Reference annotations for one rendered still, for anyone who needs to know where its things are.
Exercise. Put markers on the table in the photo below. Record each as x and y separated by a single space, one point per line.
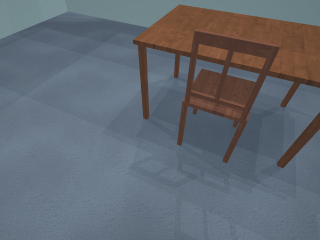
298 59

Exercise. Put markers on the chair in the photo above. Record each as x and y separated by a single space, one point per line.
221 94

